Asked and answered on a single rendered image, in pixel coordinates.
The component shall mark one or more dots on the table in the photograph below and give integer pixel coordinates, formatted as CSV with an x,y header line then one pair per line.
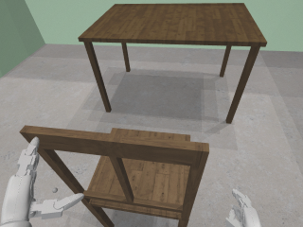
x,y
222,24

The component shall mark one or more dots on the robot left hand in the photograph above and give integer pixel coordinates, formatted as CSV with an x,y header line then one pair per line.
x,y
18,204

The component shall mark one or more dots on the chair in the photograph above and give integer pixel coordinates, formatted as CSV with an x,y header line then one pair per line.
x,y
145,172

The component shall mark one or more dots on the robot right hand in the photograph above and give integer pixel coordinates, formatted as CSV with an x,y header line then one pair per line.
x,y
247,215

